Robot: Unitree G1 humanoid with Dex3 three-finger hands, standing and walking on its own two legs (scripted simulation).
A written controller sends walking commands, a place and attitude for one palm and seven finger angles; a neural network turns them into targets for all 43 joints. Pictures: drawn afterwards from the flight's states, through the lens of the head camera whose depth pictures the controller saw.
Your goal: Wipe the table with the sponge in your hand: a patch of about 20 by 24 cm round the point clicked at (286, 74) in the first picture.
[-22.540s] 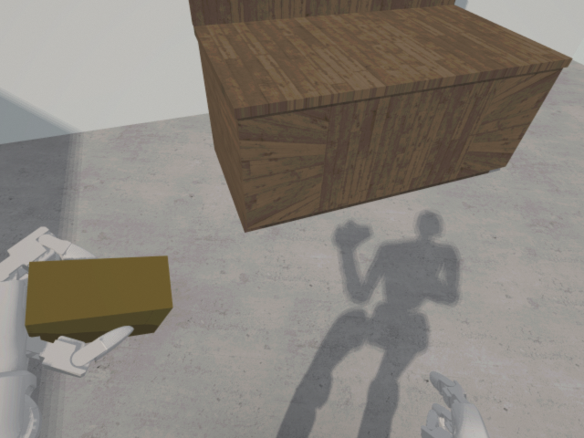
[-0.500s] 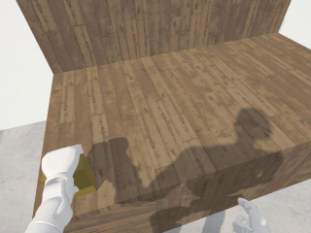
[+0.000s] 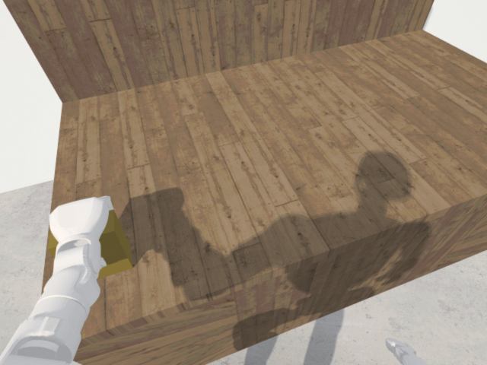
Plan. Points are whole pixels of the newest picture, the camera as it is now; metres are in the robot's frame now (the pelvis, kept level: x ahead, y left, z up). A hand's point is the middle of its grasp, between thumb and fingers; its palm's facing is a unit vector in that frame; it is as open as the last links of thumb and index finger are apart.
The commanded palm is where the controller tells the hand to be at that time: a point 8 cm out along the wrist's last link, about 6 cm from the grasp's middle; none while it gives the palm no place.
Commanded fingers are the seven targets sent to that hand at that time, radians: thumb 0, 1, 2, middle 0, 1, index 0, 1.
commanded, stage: wipe forward along the first lane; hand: left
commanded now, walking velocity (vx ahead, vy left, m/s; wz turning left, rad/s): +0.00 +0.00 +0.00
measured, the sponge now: (98, 254) +0.31 +0.32 -0.03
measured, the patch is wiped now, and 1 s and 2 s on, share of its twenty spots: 0.05 0.05 0.15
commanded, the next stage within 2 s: slide across to the middle lane in 1.06 s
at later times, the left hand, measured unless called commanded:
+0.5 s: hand (90, 213) +0.37 +0.34 +0.01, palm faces -0.12 +0.02 -0.99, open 9.8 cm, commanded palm +0.36 +0.33 +0.04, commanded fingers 0.00 0.10 1.30 -1.20 -1.60 -1.20 -1.60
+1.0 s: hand (89, 193) +0.42 +0.37 +0.01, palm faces -0.13 +0.03 -0.99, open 9.8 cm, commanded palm +0.42 +0.35 +0.04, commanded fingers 0.00 0.10 1.30 -1.20 -1.60 -1.20 -1.60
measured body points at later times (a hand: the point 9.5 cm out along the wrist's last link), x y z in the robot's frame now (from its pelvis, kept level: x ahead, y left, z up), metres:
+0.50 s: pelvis +0.00 +0.01 -0.01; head +0.04 +0.00 +0.44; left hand +0.37 +0.34 +0.06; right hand +0.10 -0.26 -0.14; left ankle +0.05 +0.11 -0.72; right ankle +0.02 -0.09 -0.72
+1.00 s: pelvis +0.00 +0.03 -0.02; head +0.07 +0.04 +0.43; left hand +0.42 +0.36 +0.06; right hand +0.07 -0.24 -0.14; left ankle +0.05 +0.11 -0.72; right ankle +0.02 -0.09 -0.72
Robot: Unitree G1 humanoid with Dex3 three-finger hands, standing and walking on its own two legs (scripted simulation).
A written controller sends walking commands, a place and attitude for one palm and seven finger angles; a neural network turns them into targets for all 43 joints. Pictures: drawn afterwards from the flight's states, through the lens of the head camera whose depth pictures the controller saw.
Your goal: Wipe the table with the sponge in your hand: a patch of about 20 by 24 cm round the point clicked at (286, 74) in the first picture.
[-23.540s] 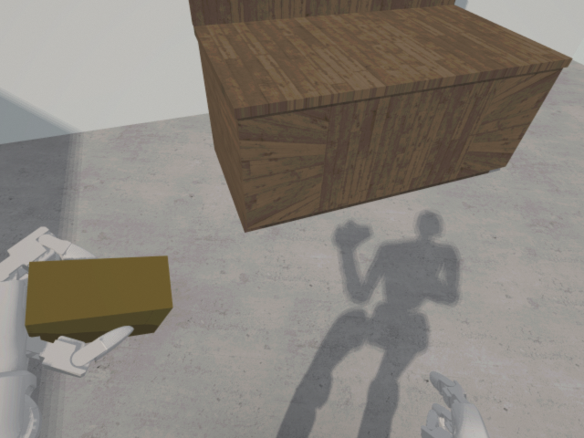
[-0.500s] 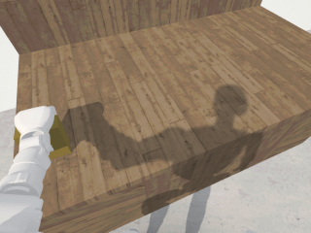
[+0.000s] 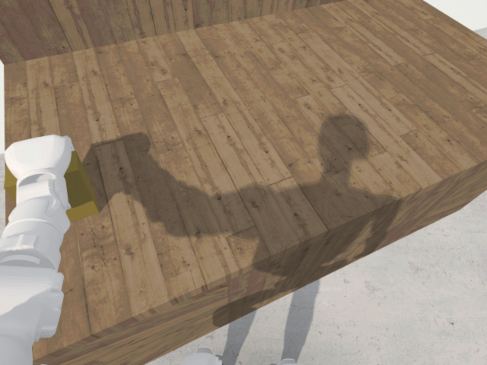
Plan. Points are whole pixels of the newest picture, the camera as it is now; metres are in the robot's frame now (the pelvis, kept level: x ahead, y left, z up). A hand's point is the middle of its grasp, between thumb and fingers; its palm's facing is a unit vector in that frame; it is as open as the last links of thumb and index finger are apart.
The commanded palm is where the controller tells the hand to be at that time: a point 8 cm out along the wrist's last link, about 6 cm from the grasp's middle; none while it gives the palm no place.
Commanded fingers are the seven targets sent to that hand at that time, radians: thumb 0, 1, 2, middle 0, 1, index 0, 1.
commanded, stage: wipe forward along the first lane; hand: left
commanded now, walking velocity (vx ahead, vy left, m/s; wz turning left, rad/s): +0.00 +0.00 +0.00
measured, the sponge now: (60, 198) +0.40 +0.35 -0.02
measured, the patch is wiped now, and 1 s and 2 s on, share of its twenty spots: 0.05 0.15 0.40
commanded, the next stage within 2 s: slide across to the middle lane in 0.06 s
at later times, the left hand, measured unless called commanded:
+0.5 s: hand (63, 163) +0.45 +0.34 +0.03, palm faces -0.12 +0.02 -0.99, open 9.9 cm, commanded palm +0.44 +0.30 +0.07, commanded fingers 0.00 0.10 1.30 -1.20 -1.60 -1.20 -1.60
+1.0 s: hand (101, 156) +0.47 +0.28 +0.03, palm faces -0.12 +0.01 -0.99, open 9.9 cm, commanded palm +0.44 +0.25 +0.07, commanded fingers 0.00 0.10 1.30 -1.20 -1.60 -1.20 -1.60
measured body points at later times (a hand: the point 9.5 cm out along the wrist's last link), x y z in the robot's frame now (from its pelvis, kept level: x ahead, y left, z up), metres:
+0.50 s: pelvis +0.02 +0.01 +0.01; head +0.10 +0.03 +0.45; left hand +0.45 +0.34 +0.08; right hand +0.07 -0.25 -0.12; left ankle +0.05 +0.08 -0.70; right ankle +0.02 -0.12 -0.70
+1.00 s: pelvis +0.04 +0.00 +0.02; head +0.10 +0.01 +0.46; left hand +0.47 +0.27 +0.08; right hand +0.13 -0.26 -0.12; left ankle +0.05 +0.08 -0.70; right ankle +0.02 -0.12 -0.70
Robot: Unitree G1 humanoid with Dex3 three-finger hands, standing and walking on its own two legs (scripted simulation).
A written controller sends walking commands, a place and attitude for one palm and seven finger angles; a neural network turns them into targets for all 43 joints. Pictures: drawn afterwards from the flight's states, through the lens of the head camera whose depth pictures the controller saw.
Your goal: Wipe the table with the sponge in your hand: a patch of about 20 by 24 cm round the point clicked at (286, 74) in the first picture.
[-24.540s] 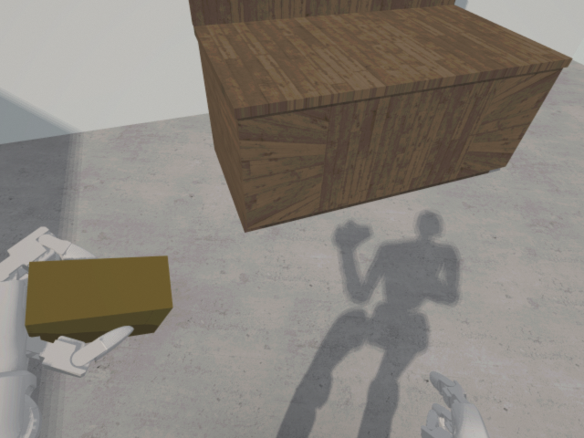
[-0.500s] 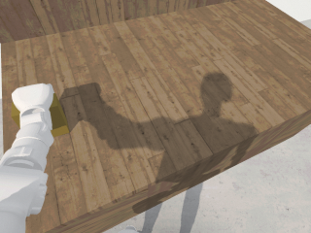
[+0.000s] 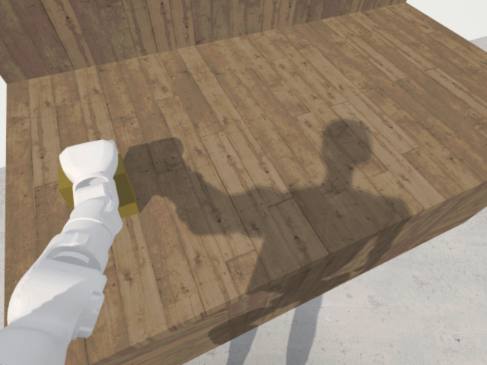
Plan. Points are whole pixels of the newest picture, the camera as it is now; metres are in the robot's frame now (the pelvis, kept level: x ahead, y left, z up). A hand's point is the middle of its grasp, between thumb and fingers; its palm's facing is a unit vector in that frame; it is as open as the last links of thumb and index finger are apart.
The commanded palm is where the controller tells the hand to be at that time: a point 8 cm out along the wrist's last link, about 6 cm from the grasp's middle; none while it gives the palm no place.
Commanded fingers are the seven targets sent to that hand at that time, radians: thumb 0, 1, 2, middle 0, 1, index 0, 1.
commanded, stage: wipe back along the middle lane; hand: left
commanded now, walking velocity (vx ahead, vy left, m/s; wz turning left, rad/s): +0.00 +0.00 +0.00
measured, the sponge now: (104, 198) +0.42 +0.28 -0.03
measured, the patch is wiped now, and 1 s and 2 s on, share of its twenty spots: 0.15 0.40 0.60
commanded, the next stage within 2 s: slide across to the third lane in 1.58 s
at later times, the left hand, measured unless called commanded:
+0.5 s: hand (105, 203) +0.38 +0.26 +0.01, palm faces -0.07 +0.01 -1.00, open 9.9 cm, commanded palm +0.35 +0.23 +0.04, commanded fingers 0.00 0.10 1.30 -1.20 -1.60 -1.20 -1.60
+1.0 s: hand (110, 225) +0.34 +0.24 +0.01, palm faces -0.03 -0.01 -1.00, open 9.9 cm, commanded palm +0.29 +0.21 +0.03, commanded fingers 0.00 0.10 1.30 -1.20 -1.60 -1.20 -1.60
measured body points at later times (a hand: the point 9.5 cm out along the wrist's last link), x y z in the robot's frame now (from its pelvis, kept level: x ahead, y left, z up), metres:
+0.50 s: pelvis -0.01 -0.01 +0.01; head +0.03 -0.01 +0.45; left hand +0.38 +0.25 +0.07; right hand +0.12 -0.27 -0.12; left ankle +0.01 +0.08 -0.72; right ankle -0.02 -0.12 -0.72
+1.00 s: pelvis -0.01 +0.00 +0.01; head +0.00 -0.01 +0.46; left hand +0.34 +0.23 +0.07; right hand +0.16 -0.24 -0.11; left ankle +0.01 +0.08 -0.72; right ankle -0.02 -0.12 -0.72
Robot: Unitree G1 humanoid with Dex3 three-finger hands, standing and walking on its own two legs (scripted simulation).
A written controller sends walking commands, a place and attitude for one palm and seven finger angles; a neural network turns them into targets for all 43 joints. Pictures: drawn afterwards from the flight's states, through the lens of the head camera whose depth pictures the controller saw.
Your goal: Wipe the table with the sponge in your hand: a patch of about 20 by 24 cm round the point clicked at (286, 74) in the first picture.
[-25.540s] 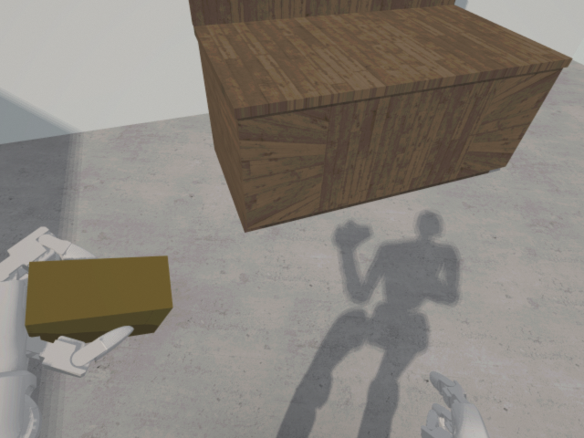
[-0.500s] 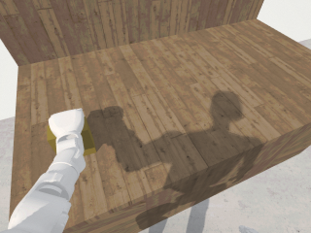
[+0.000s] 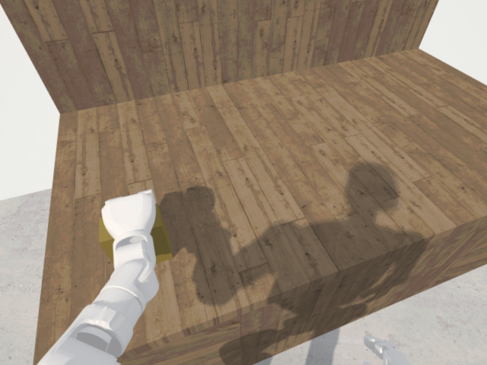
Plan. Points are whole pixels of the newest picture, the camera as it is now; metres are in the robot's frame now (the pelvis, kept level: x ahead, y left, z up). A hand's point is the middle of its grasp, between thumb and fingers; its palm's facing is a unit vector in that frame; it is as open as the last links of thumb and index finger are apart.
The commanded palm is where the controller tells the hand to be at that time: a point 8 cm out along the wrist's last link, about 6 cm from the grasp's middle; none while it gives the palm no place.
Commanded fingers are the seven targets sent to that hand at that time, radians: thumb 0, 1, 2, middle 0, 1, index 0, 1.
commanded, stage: wipe back along the middle lane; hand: left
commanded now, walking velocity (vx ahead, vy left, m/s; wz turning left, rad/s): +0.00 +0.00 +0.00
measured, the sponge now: (140, 244) +0.34 +0.24 -0.04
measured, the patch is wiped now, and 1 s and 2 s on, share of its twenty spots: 0.40 0.60 0.70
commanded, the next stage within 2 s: slide across to the third lane in 0.58 s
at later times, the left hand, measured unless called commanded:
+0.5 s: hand (141, 252) +0.30 +0.22 +0.01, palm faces -0.03 -0.04 -1.00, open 9.9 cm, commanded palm +0.25 +0.20 +0.03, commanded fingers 0.00 0.10 1.30 -1.20 -1.60 -1.20 -1.60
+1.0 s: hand (146, 258) +0.29 +0.20 +0.01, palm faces -0.07 -0.06 -1.00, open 9.8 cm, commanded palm +0.27 +0.17 +0.05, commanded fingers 0.00 0.10 1.30 -1.20 -1.60 -1.20 -1.60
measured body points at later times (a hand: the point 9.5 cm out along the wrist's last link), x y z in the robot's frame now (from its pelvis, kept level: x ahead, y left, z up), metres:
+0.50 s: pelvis +0.00 -0.01 +0.00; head -0.01 -0.03 +0.45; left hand +0.30 +0.22 +0.06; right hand +0.21 -0.24 -0.09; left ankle +0.02 +0.08 -0.72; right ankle -0.01 -0.11 -0.72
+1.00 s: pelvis -0.01 -0.02 +0.00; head -0.02 -0.04 +0.45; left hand +0.29 +0.20 +0.06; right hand +0.21 -0.24 -0.09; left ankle +0.02 +0.08 -0.72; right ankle -0.01 -0.11 -0.72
